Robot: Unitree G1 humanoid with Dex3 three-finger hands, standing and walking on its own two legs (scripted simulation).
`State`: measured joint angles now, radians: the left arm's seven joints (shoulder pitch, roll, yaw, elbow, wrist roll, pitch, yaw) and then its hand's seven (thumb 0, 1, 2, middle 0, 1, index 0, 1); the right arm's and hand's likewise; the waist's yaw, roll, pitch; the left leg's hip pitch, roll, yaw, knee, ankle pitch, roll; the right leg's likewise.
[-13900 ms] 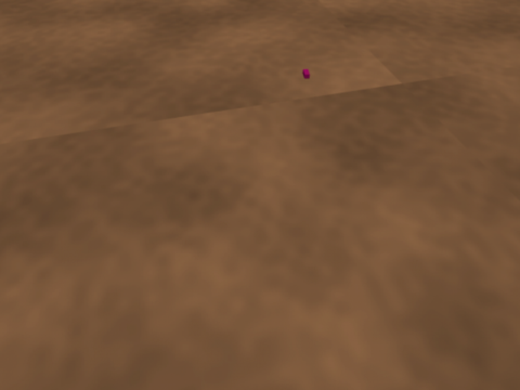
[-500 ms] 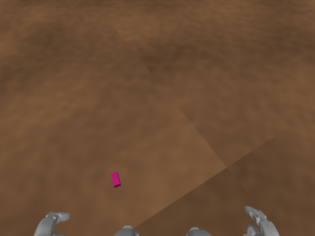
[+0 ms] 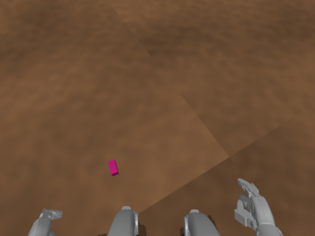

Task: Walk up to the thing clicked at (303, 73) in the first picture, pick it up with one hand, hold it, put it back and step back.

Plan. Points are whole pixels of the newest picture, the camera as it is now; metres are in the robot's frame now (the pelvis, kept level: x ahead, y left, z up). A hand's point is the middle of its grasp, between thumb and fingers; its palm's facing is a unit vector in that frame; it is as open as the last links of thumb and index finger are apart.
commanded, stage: rise first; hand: left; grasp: from above
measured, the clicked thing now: (113, 167) +0.47 +0.25 -0.67
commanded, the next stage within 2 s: none
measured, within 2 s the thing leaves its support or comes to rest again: neither
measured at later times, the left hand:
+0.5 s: hand (76, 214) +0.20 +0.28 -0.29, palm faces -0.37 -0.47 -0.80, open 14.1 cm
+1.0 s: hand (93, 184) +0.33 +0.28 -0.44, palm faces -0.32 -0.20 -0.92, open 12.8 cm
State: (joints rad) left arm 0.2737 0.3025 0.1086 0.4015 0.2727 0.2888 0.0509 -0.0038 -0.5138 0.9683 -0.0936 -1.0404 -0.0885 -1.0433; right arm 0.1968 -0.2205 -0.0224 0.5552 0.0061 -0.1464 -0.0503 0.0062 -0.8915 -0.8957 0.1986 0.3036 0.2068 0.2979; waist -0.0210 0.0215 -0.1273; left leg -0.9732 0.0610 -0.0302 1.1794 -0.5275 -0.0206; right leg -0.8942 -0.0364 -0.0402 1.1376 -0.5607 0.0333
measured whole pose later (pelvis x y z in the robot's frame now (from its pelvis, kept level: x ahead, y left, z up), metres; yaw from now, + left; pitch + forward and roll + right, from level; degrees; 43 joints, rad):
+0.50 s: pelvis -0.05 +0.00 -0.14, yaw -1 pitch +32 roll -2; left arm -0.16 0.38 0.08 0.75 0.68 0.11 0.27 0.00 -0.54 1.00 -0.11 -1.03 -0.09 -1.04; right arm 0.07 -0.28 -0.05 0.67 -0.01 -0.20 -0.01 0.00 -0.90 -0.90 0.20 0.30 0.21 0.30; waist -0.02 0.01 -0.21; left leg -1.63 0.06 -0.05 1.71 -0.63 -0.03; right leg -1.56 -0.03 -0.01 1.70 -0.69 0.03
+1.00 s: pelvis -0.09 +0.00 -0.29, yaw -6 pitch +34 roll -5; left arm -0.82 0.55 0.18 1.38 0.94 0.13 0.50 0.00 -0.33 0.84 -0.22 -1.02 -0.25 -0.98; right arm 0.12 -0.24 -0.01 0.85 -0.11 -0.16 0.09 0.00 -0.91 -0.90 0.20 0.30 0.21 0.30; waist -0.13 0.01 -0.12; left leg -2.15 0.07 -0.12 2.17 -0.62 -0.03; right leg -2.07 0.01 -0.02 2.15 -0.67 0.03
